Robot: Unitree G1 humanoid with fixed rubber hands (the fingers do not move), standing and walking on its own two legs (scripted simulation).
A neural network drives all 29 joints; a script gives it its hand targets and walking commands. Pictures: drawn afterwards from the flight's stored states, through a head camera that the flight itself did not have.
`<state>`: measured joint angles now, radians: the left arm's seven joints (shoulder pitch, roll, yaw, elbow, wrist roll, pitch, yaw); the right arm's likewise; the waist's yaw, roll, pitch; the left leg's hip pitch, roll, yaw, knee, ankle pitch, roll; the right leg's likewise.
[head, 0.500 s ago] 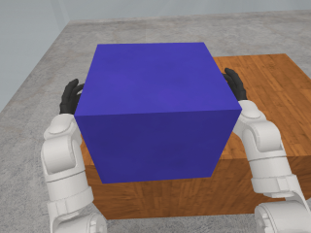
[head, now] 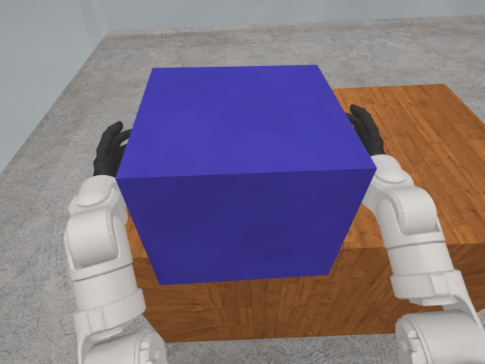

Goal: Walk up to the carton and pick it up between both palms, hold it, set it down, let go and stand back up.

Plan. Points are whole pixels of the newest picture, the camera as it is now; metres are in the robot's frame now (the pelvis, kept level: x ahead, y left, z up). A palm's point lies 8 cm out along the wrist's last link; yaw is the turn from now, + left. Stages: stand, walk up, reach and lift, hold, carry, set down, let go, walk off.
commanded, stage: hold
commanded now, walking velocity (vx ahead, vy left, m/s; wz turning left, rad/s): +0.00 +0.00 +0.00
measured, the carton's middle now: (240, 172) +0.39 +0.00 +0.11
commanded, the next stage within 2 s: none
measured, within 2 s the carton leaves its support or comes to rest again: neither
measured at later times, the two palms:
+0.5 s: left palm (111, 176) +0.34 +0.19 +0.18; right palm (366, 156) +0.35 -0.19 +0.17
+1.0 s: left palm (112, 176) +0.34 +0.19 +0.18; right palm (367, 156) +0.35 -0.19 +0.17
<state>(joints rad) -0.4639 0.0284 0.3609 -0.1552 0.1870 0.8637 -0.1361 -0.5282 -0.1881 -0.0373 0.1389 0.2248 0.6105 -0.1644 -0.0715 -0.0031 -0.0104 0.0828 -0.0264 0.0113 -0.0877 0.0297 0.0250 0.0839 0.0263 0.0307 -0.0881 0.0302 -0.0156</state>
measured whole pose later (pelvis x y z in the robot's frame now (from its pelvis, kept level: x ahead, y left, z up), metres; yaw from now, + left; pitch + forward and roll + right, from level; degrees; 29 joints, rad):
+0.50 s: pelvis +0.00 +0.00 +0.00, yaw +0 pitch -1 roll +0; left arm -0.46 0.03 0.36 -0.17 0.19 0.87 -0.14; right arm -0.52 -0.19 -0.03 0.13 0.23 0.62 -0.17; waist -0.07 0.00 -0.01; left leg 0.08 -0.03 0.01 -0.09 0.03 0.03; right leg 0.09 0.02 0.03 -0.09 0.03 -0.01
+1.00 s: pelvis +0.00 +0.00 +0.00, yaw +0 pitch -2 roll +0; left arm -0.46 0.03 0.36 -0.16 0.19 0.87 -0.14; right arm -0.53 -0.19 -0.03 0.14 0.23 0.61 -0.17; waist -0.07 0.00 -0.01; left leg 0.09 -0.03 0.01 -0.09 0.03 0.03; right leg 0.09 0.03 0.03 -0.09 0.03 -0.01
